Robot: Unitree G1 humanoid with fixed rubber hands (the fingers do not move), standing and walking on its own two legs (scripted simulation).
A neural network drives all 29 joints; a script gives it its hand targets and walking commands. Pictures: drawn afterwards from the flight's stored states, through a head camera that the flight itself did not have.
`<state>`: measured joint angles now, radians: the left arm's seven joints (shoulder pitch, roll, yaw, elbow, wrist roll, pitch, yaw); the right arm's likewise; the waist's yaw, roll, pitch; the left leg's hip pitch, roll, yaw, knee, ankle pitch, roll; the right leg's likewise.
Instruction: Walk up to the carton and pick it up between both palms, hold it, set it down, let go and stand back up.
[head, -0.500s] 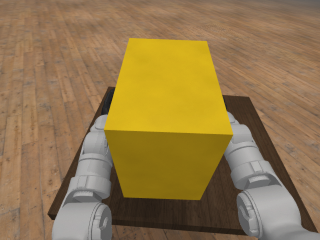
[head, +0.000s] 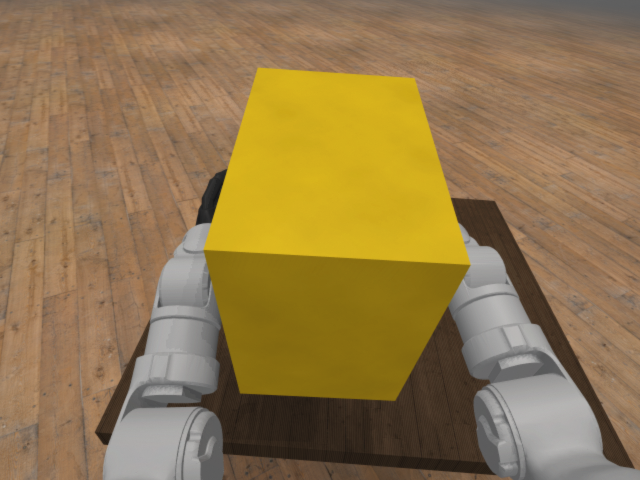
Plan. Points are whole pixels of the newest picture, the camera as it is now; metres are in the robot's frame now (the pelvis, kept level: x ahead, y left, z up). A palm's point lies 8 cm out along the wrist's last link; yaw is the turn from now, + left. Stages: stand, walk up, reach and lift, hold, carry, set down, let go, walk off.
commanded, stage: hold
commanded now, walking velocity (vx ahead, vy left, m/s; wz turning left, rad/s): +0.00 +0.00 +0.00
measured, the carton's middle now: (327, 235) +0.37 +0.00 +0.19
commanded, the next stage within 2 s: none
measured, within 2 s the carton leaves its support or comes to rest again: neither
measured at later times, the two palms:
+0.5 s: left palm (213, 232) +0.38 +0.14 +0.18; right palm (438, 231) +0.39 -0.14 +0.18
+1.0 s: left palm (213, 231) +0.38 +0.14 +0.18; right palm (439, 230) +0.38 -0.14 +0.19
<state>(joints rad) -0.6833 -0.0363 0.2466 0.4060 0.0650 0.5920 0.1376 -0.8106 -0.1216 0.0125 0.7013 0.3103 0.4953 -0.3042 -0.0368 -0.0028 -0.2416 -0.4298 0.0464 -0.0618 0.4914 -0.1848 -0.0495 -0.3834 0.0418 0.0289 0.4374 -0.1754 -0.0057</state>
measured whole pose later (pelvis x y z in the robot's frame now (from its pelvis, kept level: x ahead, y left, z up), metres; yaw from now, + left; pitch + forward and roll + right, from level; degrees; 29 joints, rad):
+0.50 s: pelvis +0.00 +0.00 +0.00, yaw +0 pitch +6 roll -1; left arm -0.68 -0.04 0.25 0.38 0.07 0.65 0.14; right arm -0.81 -0.12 0.01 0.68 0.32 0.54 -0.31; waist -0.04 0.00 -0.24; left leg -0.42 0.05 -0.06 0.49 -0.18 -0.05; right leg -0.37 0.04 0.03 0.44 -0.17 -0.01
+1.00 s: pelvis +0.00 +0.00 +0.00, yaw +0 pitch +6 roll -1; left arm -0.68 -0.04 0.25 0.36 0.07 0.66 0.14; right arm -0.81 -0.12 0.01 0.66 0.32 0.55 -0.32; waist -0.04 0.00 -0.24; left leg -0.42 0.05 -0.06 0.49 -0.18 -0.05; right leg -0.37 0.04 0.03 0.44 -0.17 -0.01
